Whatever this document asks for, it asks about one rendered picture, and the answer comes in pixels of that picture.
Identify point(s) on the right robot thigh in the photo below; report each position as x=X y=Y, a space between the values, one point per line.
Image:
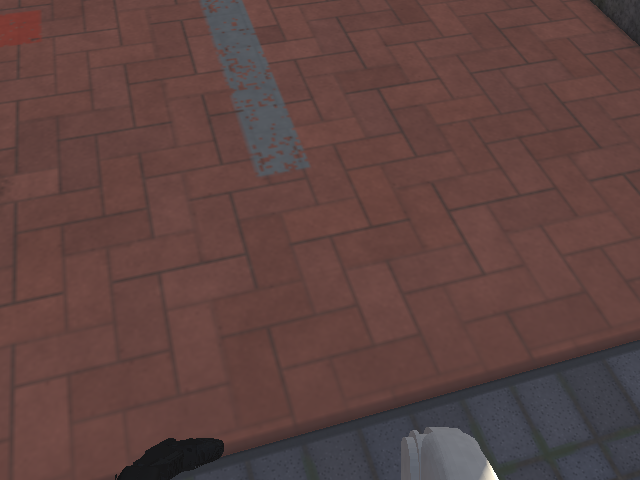
x=443 y=453

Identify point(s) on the left robot hand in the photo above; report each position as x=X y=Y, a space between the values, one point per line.
x=170 y=457

